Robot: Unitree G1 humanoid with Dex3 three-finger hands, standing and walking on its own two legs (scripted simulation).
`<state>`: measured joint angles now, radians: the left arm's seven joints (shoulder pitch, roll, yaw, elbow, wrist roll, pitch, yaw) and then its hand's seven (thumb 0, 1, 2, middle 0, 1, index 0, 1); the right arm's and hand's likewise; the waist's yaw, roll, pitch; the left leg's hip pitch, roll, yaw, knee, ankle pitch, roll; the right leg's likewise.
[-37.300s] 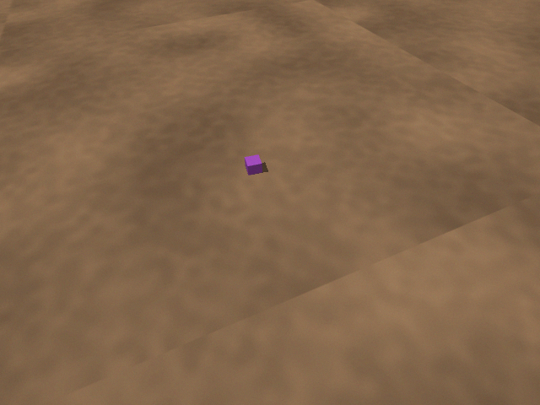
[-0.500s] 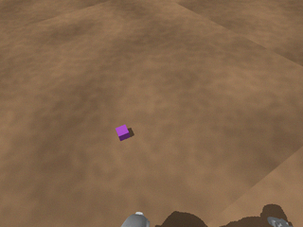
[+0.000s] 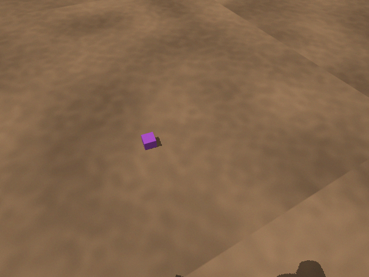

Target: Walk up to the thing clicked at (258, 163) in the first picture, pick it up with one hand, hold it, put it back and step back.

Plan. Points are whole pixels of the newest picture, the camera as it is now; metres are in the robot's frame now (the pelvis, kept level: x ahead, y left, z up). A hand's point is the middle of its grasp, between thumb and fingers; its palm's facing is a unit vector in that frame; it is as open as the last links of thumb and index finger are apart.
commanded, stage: step back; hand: left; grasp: from above
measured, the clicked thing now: (149, 140) +1.04 +0.26 -0.73
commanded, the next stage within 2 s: stand in 0.98 s
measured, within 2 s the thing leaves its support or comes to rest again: neither
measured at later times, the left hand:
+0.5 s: hand out of the picture +0.05 +0.29 -0.14, palm faces -0.02 -0.92 -0.38, open 7.4 cm
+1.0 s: hand out of the picture +0.15 +0.25 -0.14, palm faces +0.02 -0.95 -0.33, open 7.4 cm
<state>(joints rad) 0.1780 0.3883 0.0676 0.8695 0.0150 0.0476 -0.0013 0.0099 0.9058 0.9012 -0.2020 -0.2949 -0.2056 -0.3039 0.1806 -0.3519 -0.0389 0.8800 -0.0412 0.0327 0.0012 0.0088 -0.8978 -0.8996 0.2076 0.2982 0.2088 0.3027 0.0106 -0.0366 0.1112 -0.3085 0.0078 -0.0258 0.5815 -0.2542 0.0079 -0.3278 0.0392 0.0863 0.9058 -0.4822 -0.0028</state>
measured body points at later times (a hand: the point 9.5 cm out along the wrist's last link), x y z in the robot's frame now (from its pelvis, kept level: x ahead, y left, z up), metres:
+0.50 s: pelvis -0.02 +0.01 +0.01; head +0.00 +0.03 +0.46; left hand +0.05 +0.34 -0.12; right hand +0.04 -0.29 -0.11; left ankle -0.01 +0.14 -0.73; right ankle -0.03 -0.12 -0.69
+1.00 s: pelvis +0.02 +0.00 +0.00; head +0.05 +0.01 +0.45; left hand +0.15 +0.30 -0.12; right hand +0.09 -0.30 -0.13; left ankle +0.00 +0.13 -0.73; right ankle +0.04 -0.13 -0.73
